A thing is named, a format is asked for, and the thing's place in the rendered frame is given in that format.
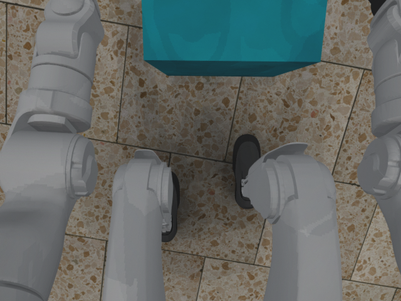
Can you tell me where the right robot hand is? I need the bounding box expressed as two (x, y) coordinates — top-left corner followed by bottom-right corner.
(369, 0), (386, 15)

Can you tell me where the left robot shin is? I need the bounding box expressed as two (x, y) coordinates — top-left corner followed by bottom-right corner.
(112, 149), (172, 231)

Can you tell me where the right robot upper arm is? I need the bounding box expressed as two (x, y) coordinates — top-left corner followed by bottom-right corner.
(357, 134), (401, 274)

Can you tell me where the left robot forearm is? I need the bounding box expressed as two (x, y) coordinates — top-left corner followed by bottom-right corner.
(0, 0), (105, 192)

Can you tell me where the left robot upper arm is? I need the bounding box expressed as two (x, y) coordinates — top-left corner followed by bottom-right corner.
(0, 130), (98, 301)

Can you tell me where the right robot forearm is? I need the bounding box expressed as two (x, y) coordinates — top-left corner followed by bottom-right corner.
(367, 0), (401, 137)

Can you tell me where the right robot thigh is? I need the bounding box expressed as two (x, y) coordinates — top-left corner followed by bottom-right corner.
(256, 154), (343, 301)

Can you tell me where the carton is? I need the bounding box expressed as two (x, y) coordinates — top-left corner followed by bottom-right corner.
(142, 0), (327, 77)

